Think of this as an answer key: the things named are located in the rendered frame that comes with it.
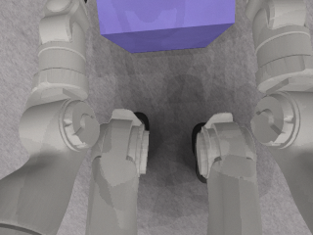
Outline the left robot forearm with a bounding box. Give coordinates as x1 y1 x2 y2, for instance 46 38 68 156
22 0 90 113

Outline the carton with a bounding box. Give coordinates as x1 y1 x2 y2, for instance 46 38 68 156
96 0 236 54

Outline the robot left upper arm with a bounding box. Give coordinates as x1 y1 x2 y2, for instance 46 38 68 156
0 98 100 235

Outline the left robot foot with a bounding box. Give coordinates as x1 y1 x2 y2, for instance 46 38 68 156
133 112 150 134

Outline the robot right thigh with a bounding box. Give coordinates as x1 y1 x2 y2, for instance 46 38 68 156
196 121 263 235

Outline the robot right upper arm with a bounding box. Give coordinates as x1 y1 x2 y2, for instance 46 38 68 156
250 90 313 235

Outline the right robot forearm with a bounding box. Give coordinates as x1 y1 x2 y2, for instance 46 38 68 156
245 0 313 95

